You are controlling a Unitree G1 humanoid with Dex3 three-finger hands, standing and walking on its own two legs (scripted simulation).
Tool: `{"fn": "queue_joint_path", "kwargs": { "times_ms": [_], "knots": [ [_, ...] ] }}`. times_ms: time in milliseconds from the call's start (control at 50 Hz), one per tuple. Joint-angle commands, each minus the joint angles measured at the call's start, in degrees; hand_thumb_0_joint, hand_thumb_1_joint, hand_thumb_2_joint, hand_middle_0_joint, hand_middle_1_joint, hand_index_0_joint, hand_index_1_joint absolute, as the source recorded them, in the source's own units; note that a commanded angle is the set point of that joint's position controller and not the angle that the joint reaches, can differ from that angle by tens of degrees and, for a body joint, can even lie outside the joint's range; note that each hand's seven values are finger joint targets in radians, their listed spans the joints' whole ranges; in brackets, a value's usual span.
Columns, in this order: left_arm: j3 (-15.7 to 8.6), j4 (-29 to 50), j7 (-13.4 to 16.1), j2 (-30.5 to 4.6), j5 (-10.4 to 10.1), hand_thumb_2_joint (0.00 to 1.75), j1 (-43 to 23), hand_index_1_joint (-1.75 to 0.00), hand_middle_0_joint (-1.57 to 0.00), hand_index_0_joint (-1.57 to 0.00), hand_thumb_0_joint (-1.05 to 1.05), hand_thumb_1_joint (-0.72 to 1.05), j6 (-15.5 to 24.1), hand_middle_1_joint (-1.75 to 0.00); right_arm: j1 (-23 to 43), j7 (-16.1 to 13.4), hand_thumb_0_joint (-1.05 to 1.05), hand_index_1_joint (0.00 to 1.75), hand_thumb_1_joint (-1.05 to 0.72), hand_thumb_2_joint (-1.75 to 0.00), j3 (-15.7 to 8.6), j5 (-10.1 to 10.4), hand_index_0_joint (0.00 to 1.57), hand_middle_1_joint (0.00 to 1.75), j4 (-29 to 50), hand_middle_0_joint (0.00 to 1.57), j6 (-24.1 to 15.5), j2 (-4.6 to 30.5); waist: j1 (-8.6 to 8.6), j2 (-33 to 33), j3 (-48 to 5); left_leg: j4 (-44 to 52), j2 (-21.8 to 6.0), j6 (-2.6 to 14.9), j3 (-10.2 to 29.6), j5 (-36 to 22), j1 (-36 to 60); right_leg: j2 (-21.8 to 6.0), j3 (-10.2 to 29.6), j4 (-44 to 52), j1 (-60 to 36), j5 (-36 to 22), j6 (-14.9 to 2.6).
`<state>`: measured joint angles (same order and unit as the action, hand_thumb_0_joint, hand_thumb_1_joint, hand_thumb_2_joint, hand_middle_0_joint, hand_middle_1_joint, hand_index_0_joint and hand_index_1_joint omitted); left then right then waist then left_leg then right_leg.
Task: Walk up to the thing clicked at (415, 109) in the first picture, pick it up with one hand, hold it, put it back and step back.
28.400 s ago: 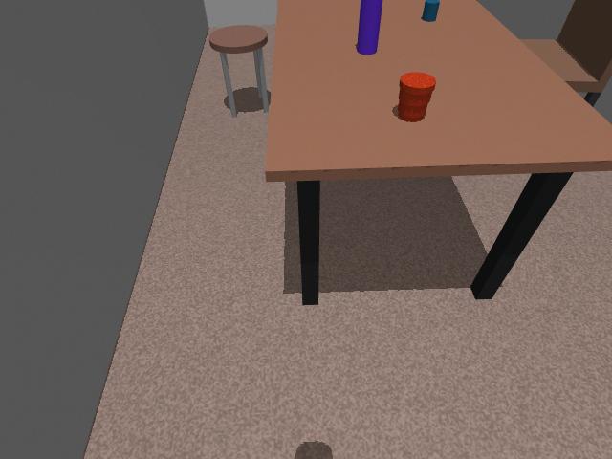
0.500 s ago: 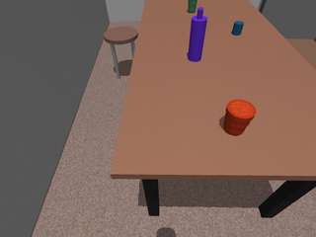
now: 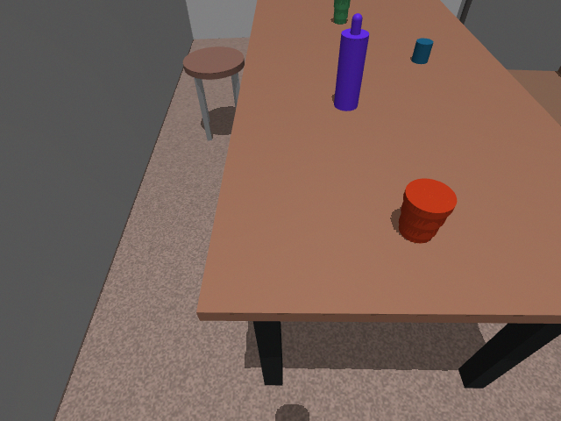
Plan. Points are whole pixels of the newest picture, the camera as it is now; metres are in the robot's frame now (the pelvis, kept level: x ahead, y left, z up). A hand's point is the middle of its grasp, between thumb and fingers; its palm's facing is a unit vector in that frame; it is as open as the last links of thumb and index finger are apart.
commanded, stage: stand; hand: right
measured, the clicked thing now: (422, 213) +0.48 -0.24 +0.00
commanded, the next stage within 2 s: step back in 0.90 s
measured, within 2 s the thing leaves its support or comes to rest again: neither
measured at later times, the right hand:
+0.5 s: hand out of the picture +0.07 -0.25 -0.16, palm faces -0.03 +0.94 -0.34, open 7.4 cm
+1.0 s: hand out of the picture +0.07 -0.26 -0.16, palm faces -0.01 +0.94 -0.35, open 7.4 cm
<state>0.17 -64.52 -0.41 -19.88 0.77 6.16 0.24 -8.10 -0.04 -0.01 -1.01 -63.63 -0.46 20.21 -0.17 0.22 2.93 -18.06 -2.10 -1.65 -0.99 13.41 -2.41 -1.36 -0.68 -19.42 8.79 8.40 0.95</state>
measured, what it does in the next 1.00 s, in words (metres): stands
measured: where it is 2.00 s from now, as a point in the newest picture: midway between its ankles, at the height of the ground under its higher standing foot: outside the picture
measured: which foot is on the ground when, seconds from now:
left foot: down 0.00-1.00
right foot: down 0.00-1.00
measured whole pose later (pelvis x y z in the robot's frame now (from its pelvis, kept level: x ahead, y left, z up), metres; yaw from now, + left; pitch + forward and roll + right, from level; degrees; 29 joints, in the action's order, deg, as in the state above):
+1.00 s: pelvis -0.01 +0.00 -0.01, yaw +0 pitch -2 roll +0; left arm -1.3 -60.9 -0.1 -20.9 -0.2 5.0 -0.6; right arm -6.1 0.4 -1.3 0.2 -61.2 0.7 20.9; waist -0.3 0.3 6.4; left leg -23.8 -2.2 -1.4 -1.3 15.2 -6.5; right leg -1.3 -0.2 -24.3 12.6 9.6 0.6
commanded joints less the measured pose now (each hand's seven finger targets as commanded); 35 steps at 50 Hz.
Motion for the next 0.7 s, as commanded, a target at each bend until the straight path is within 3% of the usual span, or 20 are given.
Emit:
{"fn": "queue_joint_path", "kwargs": {
  "times_ms": [0, 140, 420, 560, 680],
  "knots": [
    [-2.55, 2.90, 0.80, -12.22, -0.13, 0.90, -2.03, -0.30, -0.20, -0.20, 0.00, 0.90, 1.32, -0.30, 1.13, -0.62, 0.00, 0.30, -0.90, -0.90, -2.31, 0.25, 0.20, 0.30, 3.17, 0.20, -1.14, 12.14, 0.03, 0.29, -3.73, 4.14, -6.10, 2.24, 4.19, -8.56, -4.35, -6.35, 4.84, 1.41, -4.69, -9.89, -2.07],
    [-2.55, 3.03, 0.82, -12.31, -0.20, 0.90, -2.27, -0.30, -0.20, -0.20, 0.00, 0.90, 1.25, -0.30, 1.53, -0.64, 0.00, 0.30, -0.90, -0.90, -2.46, 0.26, 0.20, 0.30, 3.30, 0.20, -1.25, 12.23, 0.10, -0.19, -4.46, 3.98, -6.13, 2.17, 4.09, -9.92, -3.10, -6.38, 4.83, 1.02, -4.20, -10.23, -2.29],
    [-2.45, 2.69, 0.92, -12.54, -0.30, 0.90, -1.45, -0.30, -0.20, -0.20, 0.00, 0.90, 1.53, -0.30, 1.74, -0.45, 0.00, 0.30, -0.90, -0.90, -2.56, 0.37, 0.20, 0.30, 3.17, 0.20, -0.83, 11.97, 0.13, -0.93, -3.88, 3.64, -5.73, 2.35, 3.93, -7.03, -2.61, -6.37, 5.07, 2.22, -3.14, -9.06, -2.14],
    [-2.53, 2.96, 0.95, -12.45, -0.27, 0.90, -1.71, -0.30, -0.20, -0.20, 0.00, 0.90, 1.58, -0.30, 1.46, -0.50, 0.00, 0.30, -0.90, -0.90, -2.39, 0.33, 0.20, 0.30, 3.25, 0.20, -0.99, 11.91, 0.29, -0.11, -4.85, 3.45, -5.98, 2.29, 3.77, -9.90, -2.73, -6.58, 5.18, 1.29, -4.36, -12.32, -2.21],
    [-2.54, 2.86, 0.89, -12.45, -0.26, 0.90, -1.73, -0.30, -0.20, -0.20, 0.00, 0.90, 1.38, -0.30, 1.38, -0.61, 0.00, 0.30, -0.90, -0.90, -2.28, 0.29, 0.20, 0.30, 3.28, 0.20, -1.05, 11.84, 0.10, -0.13, -4.33, 3.83, -6.20, 2.28, 3.80, -10.52, -3.06, -6.44, 4.83, 0.85, -4.33, -11.38, -2.21]
  ]
}}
